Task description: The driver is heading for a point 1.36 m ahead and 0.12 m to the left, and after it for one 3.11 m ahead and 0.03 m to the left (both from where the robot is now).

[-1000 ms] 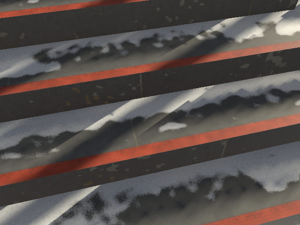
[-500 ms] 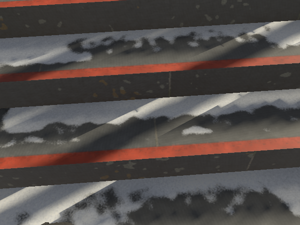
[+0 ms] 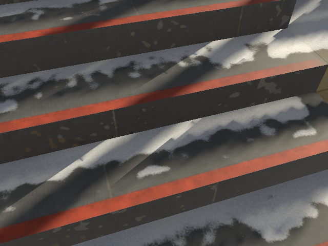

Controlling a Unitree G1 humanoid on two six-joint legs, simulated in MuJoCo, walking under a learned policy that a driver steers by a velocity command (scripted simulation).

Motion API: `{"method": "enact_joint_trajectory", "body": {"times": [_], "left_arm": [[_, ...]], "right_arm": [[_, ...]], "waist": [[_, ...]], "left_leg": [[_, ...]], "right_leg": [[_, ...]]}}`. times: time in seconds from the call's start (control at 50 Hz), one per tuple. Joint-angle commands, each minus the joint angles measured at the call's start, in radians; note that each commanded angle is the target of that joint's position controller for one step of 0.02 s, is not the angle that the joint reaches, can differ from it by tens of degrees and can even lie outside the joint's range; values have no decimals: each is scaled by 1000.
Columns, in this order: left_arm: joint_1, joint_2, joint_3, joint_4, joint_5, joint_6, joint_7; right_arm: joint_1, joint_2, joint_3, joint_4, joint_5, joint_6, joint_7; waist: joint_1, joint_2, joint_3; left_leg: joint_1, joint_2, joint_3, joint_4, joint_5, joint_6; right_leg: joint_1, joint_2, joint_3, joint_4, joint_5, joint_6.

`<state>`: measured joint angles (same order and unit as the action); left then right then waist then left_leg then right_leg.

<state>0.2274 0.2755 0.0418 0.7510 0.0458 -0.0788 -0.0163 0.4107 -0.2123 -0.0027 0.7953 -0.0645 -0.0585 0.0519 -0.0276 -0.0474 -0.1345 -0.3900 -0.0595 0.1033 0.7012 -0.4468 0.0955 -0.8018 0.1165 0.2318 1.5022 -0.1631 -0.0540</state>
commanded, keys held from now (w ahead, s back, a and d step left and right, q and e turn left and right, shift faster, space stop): w+e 0.04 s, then w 0.12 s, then w+q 0.84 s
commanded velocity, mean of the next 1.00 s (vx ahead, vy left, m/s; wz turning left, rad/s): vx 0.47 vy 0.00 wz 0.22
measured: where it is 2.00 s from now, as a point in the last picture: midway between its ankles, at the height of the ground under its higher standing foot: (147, 62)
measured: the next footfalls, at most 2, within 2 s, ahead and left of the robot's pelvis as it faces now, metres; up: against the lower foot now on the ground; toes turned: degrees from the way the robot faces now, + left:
right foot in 0.38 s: +0.43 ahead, -0.24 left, +0.15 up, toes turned -6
left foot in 0.94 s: +0.70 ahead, +0.03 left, +0.30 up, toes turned +17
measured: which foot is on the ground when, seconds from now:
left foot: down 0.00-0.40, up 0.42-0.92, down 0.94-1.00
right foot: up 0.00-0.36, down 0.38-0.98, up 1.00-1.00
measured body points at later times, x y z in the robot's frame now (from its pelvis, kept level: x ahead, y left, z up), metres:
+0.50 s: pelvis +0.29 -0.12 +0.06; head +0.32 -0.12 +0.51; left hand +0.53 +0.04 -0.03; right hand +0.22 -0.34 -0.08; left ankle +0.07 +0.06 -0.52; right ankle +0.39 -0.23 -0.56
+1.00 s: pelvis +0.60 -0.08 +0.21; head +0.59 -0.08 +0.66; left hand +0.50 +0.08 +0.05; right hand +0.88 -0.18 +0.14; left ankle +0.67 +0.02 -0.41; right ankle +0.42 -0.25 -0.49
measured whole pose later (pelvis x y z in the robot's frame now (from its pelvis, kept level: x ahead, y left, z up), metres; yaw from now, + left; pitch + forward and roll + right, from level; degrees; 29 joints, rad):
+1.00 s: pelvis +0.60 -0.08 +0.21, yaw +17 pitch +6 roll +4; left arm 0.44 0.12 -0.04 1.13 0.11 -0.12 -0.11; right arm -0.07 -0.14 0.04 0.78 -0.01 -0.01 0.08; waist 0.02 -0.07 -0.14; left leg -0.90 -0.08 0.13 1.24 -0.48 0.11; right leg -0.06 -0.19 -0.22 0.61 -0.12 -0.05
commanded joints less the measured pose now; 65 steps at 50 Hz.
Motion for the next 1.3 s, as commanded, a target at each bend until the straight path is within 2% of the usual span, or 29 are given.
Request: {"method": "enact_joint_trajectory", "body": {"times": [0.02, 0.08, 0.24, 0.26, 0.28, 0.3, 0.34, 0.38, 0.4, 0.42, 0.44, 0.46, 0.48, 0.56, 0.58, 0.68, 0.76, 0.82, 0.86, 0.9, 0.94, 0.98, 1.0, 1.02, 1.06, 1.12, 1.2, 1.26, 1.3], "left_arm": [[-26, 16, -8, -31, -1, 10, -33], [-153, -12, -29, -40, -1, 6, -81], [-491, -114, -110, -164, -25, 4, -25], [-520, -98, -81, -244, -31, 27, -3], [-552, -87, -89, -266, -39, 39, 6], [-796, -148, -155, -323, -34, 70, -28], [-703, -151, -157, -293, -10, 111, -93], [-334, 21, -94, -145, -51, 82, -104], [-164, 56, -69, -78, -36, 77, -81], [91, 65, -66, 17, -35, 65, -71], [386, 111, -41, 139, 8, 73, -53], [426, 163, 1, 201, 17, 47, -40], [306, 148, -3, 228, -19, 16, -29], [-138, -198, -88, 222, -10, 7, -33], [-125, -212, -94, 251, -2, -1, -32], [-40, -134, -81, 306, 60, -27, -9], [236, -106, -98, 427, 120, -21, -12], [357, -105, -106, 437, 130, -21, -21], [280, -51, -95, 391, 72, -18, -58], [277, 79, -70, 372, 46, -56, -66], [234, 175, -28, 343, 28, -64, -65], [336, 67, -47, 337, 104, -65, -94], [179, 52, -29, 313, 48, -40, -124], [124, -43, -50, 274, 2, -32, -132], [40, -69, -36, 247, 22, -28, -88], [-8, -109, -63, 164, 19, 3, -56], [-80, -75, -71, 126, -3, 20, -26], [-324, -73, -98, 4, 5, 15, -5], [-456, -52, -106, -66, 10, 23, 2]], "right_arm": [[-171, 31, 33, -58, 22, -49, -9], [-1, 10, 37, 45, -18, -47, -17], [257, 99, 62, 316, -109, -40, 16], [203, -47, 5, 278, 47, -74, -52], [202, -41, 10, 300, 70, -78, -83], [374, 116, 65, 400, -86, -58, 8], [182, -28, 22, 321, -35, -62, 81], [52, -234, -29, 258, 5, -95, 93], [65, -231, -41, 255, 2, -103, 95], [241, -76, -2, 271, -53, -112, 110], [297, -29, -10, 298, -30, -86, 118], [164, -8, -38, 282, 29, -66, 115], [82, 46, -36, 278, 35, -66, 91], [-76, 90, -5, 211, 12, -42, 53], [-98, 78, -3, 196, 5, -21, 57], [-223, 49, 19, 138, 39, 3, 95], [-479, 36, 53, 17, 55, -6, 53], [-665, 10, 64, -78, 56, 27, 31], [-792, 46, 75, -132, 49, 82, 48], [-634, 61, 62, -105, 65, 89, 73], [-410, -28, 17, -46, 71, 62, 55], [-37, -130, -30, 53, 67, 44, -2], [205, -183, -46, 135, 4, 61, -4], [200, -236, -89, 168, -6, 47, -22], [76, -81, -53, 206, 27, 16, -14], [-207, 107, 20, 223, 18, 8, 20], [-143, 42, 20, 242, -21, -56, 1], [107, 47, 29, 349, -68, -48, -4], [141, 5, 19, 343, -53, -61, 6]], "waist": [[66, 67, 107], [-29, 97, 113], [-65, 80, 211], [-21, 122, 393], [-28, 62, 420], [-109, 73, 54], [26, 221, 76], [196, 255, -28], [223, 238, -104], [244, -30, -371], [245, -132, -515], [251, -149, -255], [188, -174, -107], [-15, 90, -24], [-52, 105, 16], [-49, -17, 99], [27, 56, 102], [91, 0, 74], [78, -22, 118], [-23, -101, 83], [-103, -129, 31], [-141, 27, -271], [-214, 124, -244], [-206, 129, -129], [-96, 141, -5], [97, -6, -1], [89, 131, 22], [3, 24, 70], [-28, 49, 62]], "left_leg": [[86, 325, -440, -447, -92, 168], [191, 326, -289, -486, 159, 182], [516, 335, -199, -556, 265, 142], [296, 353, -207, -663, 287, 121], [247, 337, -190, -730, 298, 113], [324, 334, -190, -687, 269, 95], [-61, 326, -109, -748, 793, 169], [175, 324, -30, -485, 1567, 95], [85, 292, -54, -221, 1560, 41], [-346, 191, -162, 171, 1061, 11], [-306, 61, -300, 478, 295, 13], [-378, 38, -375, 909, 374, 5], [-455, 64, -371, 1114, 431, 8], [-565, 123, -329, 1383, 471, 137], [-610, 131, -315, 1338, 502, 165], [-762, 88, -226, 1540, 323, 211], [-1147, 84, -220, 1473, 258, 260], [-1038, 166, -79, 1086, 334, 207], [-666, 147, 47, 775, 117, 131], [-450, 28, 107, 736, 154, 84], [-267, -97, 126, 335, 143, 76], [494, 12, -336, 253, 418, 234], [575, 150, -767, -135, 213, 285], [430, 208, -918, -220, -11, 265], [147, 193, -839, -234, 95, 293], [-67, 144, -596, -248, 194, 221], [-200, 79, -384, -329, 257, 170], [72, 158, -472, -301, 192, 125], [88, 168, -464, -364, 170, 125]], "right_leg": [[-332, -110, -27, 182, 43, -30], [-401, -143, -104, 126, 92, -63], [-891, -226, -212, 356, -204, -246], [-735, -217, -296, 386, -380, -80], [-676, -256, -326, 262, -395, -34], [-521, -243, -240, 70, -172, -178], [93, -123, -374, -107, -322, -108], [382, -21, -414, -336, -182, -82], [620, -32, -333, -452, -69, -91], [1136, -264, 115, -582, 35, -245], [1170, -437, 523, -856, 92, -307], [831, -462, 604, -1000, -156, -271], [593, -435, 480, -1021, -399, -220], [275, -467, 208, -1075, -277, -213], [255, -456, 124, -1106, -209, -189], [331, -383, -259, -1254, -6, -182], [718, -356, -342, -1227, 19, -140], [759, -352, -402, -1356, 34, -124], [535, -399, -469, -1513, 261, -177], [616, -443, -531, -1353, 1198, -228], [837, -460, -531, -1122, 1570, -197], [287, -340, -444, -571, 1024, -76], [25, -132, -310, -237, 56, -22], [-130, -97, -77, 125, 127, -44], [-255, -78, -10, 523, 202, -79], [-371, -109, -19, 608, 191, -170], [-353, -146, -186, 611, -46, -107], [-661, -180, -129, 553, -189, -144], [-584, -241, -179, 195, -100, -121]]}}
